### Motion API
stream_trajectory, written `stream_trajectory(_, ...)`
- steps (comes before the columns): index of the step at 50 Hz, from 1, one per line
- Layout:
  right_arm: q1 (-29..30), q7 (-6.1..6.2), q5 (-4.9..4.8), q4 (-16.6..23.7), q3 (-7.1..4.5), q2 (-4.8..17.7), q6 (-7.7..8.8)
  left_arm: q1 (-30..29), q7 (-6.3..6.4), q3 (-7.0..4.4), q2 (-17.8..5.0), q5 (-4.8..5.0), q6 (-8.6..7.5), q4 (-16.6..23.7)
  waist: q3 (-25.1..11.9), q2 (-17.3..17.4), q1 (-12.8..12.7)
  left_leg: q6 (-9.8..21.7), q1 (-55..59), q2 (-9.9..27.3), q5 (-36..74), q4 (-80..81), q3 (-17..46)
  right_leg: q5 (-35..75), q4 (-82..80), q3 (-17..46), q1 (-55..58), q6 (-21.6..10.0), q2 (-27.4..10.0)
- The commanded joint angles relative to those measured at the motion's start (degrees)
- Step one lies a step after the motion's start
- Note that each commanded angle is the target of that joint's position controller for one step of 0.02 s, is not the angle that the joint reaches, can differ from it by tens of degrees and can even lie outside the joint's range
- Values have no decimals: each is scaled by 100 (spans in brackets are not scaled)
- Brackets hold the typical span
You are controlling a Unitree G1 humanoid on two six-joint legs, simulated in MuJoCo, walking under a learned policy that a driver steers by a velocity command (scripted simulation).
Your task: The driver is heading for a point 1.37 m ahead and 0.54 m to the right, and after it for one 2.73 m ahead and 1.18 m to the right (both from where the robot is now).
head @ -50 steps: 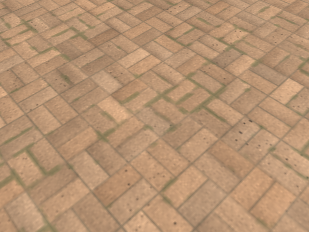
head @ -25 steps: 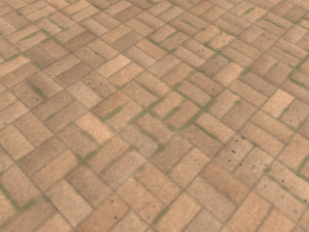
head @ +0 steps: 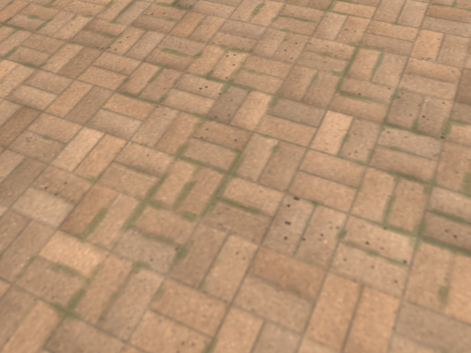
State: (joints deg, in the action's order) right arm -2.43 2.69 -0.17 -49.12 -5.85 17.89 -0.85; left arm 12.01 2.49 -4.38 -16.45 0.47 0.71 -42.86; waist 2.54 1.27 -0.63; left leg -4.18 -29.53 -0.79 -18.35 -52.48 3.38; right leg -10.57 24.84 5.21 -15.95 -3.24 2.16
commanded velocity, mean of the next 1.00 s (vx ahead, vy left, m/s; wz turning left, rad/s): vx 0.00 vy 0.00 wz -0.54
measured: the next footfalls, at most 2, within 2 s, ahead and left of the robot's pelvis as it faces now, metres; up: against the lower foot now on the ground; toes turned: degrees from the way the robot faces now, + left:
left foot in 0.20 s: +0.08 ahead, +0.14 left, +0.00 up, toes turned -13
right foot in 0.64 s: +0.00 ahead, -0.12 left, +0.00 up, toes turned -25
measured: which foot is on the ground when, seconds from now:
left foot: up 0.00-0.18, down 0.20-0.64, up 0.66-1.00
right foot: down 0.00-0.20, up 0.22-0.62, down 0.64-1.00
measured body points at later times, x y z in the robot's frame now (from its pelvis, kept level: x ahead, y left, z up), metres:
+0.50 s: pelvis +0.01 +0.03 +0.00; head +0.06 +0.03 +0.45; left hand +0.23 +0.27 -0.11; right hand +0.04 -0.28 -0.11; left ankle +0.04 +0.15 -0.75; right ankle -0.03 -0.11 -0.69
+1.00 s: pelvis +0.00 -0.03 +0.00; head +0.02 -0.06 +0.44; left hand +0.29 +0.12 -0.09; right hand -0.03 -0.34 -0.12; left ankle +0.10 +0.10 -0.71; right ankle -0.03 -0.11 -0.75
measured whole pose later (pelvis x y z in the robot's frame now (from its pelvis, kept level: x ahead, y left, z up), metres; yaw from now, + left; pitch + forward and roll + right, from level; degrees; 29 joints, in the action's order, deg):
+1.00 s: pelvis +0.00 -0.03 +0.00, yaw -32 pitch +1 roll +1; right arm -7.3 1.1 -0.2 -46.4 -4.4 18.4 -1.1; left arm 8.3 1.0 -2.5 -16.3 -0.6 0.8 -38.4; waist 2.9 1.4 0.0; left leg -4.5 -23.4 1.9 -19.7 -44.6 2.2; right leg -12.5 26.1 5.5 -13.7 -3.5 4.3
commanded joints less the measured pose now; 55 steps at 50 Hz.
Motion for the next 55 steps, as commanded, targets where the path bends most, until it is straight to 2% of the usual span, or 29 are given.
stream_trajectory(1,312,-50,-20,375,-26,327,111,-48,39,-291,-1093,0,-13,361,-654,-962,-85,-83,-174,-5,-15,706,138,1123,-531,1579,984,-964,-1313)
stream_trajectory(6,62,-156,-64,341,-34,466,220,-325,-33,-295,-1115,16,67,469,-728,-1043,-52,1,576,-143,-226,1552,171,1713,-277,2130,817,-968,-1229)
stream_trajectory(9,-482,-239,-61,201,-66,535,302,-616,0,-256,-1058,104,146,571,-814,-978,292,186,1568,-106,888,3140,49,1674,115,2178,632,-597,-878)
stream_trajectory(10,-663,-228,0,158,-134,794,295,-498,20,-204,-877,87,162,602,-931,-596,254,400,2288,502,1455,3405,450,761,560,1915,114,-303,-570)
stream_trajectory(11,-551,-168,78,227,-180,1147,227,-42,-5,-114,-488,2,155,560,-1037,900,-135,916,2919,1730,2837,3356,1558,-1612,1860,913,-743,45,277)
stream_trajectory(12,-499,-192,266,262,-170,1192,210,-100,-12,-253,-888,56,97,683,-774,1549,-62,1881,2556,2438,3251,3519,2604,-2856,2925,483,-1659,306,600)
stream_trajectory(13,-222,-181,230,414,-91,907,232,-19,-18,-377,-1309,29,80,555,-635,907,-115,1973,2405,2379,3035,3505,2227,-2496,3803,570,-1700,444,211)
stream_trajectory(14,32,-152,157,466,-30,661,228,13,-24,-429,-1348,54,113,449,-529,667,-186,1714,2326,1982,2750,3430,1615,-2080,4099,489,-1733,529,141)
stream_trajectory(15,132,-128,85,521,7,567,215,82,-5,-412,-1181,57,187,345,-456,571,-190,1520,2335,1677,2402,3409,1172,-1793,4291,407,-1783,640,89)
stream_trajectory(16,127,-97,25,512,29,542,202,58,-15,-377,-1054,46,231,370,-354,618,-124,1518,2364,1601,2425,3415,971,-1548,4454,356,-1916,739,46)
stream_trajectory(19,-224,-1,71,428,31,639,120,-356,-69,-264,-775,128,223,617,-303,785,147,1629,2659,1492,2547,3539,463,-1215,3881,-74,-2039,894,-121)
stream_trajectory(22,-411,20,74,405,-28,851,60,-571,-122,-182,-674,89,200,805,-482,804,325,1727,3031,1702,2736,3523,291,-1225,3052,-258,-1814,957,-386)
stream_trajectory(26,-262,-84,19,473,-105,1083,11,-486,-233,-143,-683,74,224,884,-523,898,288,1648,2619,1787,2892,3470,-159,-1129,2028,-693,-848,793,-443)
stream_trajectory(28,-267,-135,-57,464,-126,1137,14,-384,-292,-180,-744,75,269,895,-506,898,227,1550,2596,1877,2792,3304,-225,-971,1496,-806,-553,639,-406)
stream_trajectory(30,-160,-157,-174,449,-125,1108,20,-38,-343,-233,-750,72,299,797,-527,786,-36,1223,2353,1815,2480,2803,-460,-210,422,-971,140,344,-274)
stream_trajectory(31,-448,-185,-168,328,-76,894,39,221,-302,-315,-900,63,298,707,-623,419,-99,862,1925,1608,1920,2199,-747,413,-95,-796,861,123,-202)
stream_trajectory(32,-629,-225,39,358,18,561,53,483,-206,-486,-1487,81,277,721,-720,-988,-61,311,684,1029,194,676,-1270,2284,-431,688,1868,-308,-1175)
stream_trajectory(33,-238,-198,219,740,109,350,77,416,-197,-491,-1902,-60,181,928,-810,-1970,-52,-36,-733,176,-2210,-677,-952,3660,-314,2566,1985,-1516,-2471)
stream_trajectory(34,119,-149,100,817,18,641,83,511,-271,-428,-1610,-183,23,909,-1152,-1224,-394,4,-757,220,-2164,-1523,-153,3012,-518,2499,1692,-1862,-2476)
stream_trajectory(35,144,-133,-27,824,-23,742,72,246,-273,-368,-1446,-157,-85,869,-853,-1059,-205,124,-801,342,-1650,-1639,-13,2366,-603,1953,1463,-1535,-2095)
stream_trajectory(36,-12,-92,-29,710,-60,778,55,-94,-235,-341,-1298,-59,-120,871,-651,-824,-34,173,-801,444,-1111,-1440,29,1706,-614,1561,1271,-1160,-1742)
stream_trajectory(37,-61,-49,25,654,-89,848,35,-315,-197,-276,-1146,13,-113,907,-548,-804,38,161,-746,470,-765,-1264,63,1573,-624,1415,1104,-973,-1590)
stream_trajectory(38,-135,-52,60,634,-97,838,31,-395,-156,-231,-1098,9,-98,940,-569,-863,108,117,-507,376,-478,-1312,26,1733,-643,1296,891,-942,-1454)
stream_trajectory(40,-385,-84,24,570,-83,739,38,-410,-105,-168,-981,-52,-94,973,-766,-865,174,37,-265,278,-116,-1210,-41,1876,-647,1095,904,-969,-1358)
stream_trajectory(44,-244,-104,12,637,7,545,26,-310,-71,-116,-925,-74,-85,869,-662,-907,31,-80,-71,308,39,-107,-47,1443,-643,1084,970,-969,-1293)
stream_trajectory(49,-214,-166,-11,687,56,549,71,-380,-142,-74,-963,-124,-36,732,-450,-941,-112,-25,670,300,-198,948,-126,939,-566,1291,547,-1040,-1303)
stream_trajectory(52,-364,-205,-17,672,83,492,132,-507,-185,5,-836,-82,-15,630,-451,-861,-2,85,1186,240,-29,1814,-196,1202,-310,1418,488,-961,-1246)
stream_trajectory(54,-625,-246,81,601,131,439,204,-458,-186,97,-630,-43,-32,514,-523,-599,219,253,2103,321,1475,3172,-110,1100,-121,1310,244,-579,-980)
stream_trajectory(55,-751,-223,158,622,96,737,227,-253,-179,150,-480,-148,-79,471,-726,-130,94,444,2650,923,2735,3173,452,551,224,1035,31,-239,-651)
Velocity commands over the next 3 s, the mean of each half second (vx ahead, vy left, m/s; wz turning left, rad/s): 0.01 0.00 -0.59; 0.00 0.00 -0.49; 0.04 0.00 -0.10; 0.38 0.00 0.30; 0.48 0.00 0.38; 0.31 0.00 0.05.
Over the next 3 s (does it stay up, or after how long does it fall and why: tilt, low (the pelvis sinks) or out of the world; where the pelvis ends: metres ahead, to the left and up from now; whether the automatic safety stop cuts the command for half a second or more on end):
stays up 0.71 -0.26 -0.01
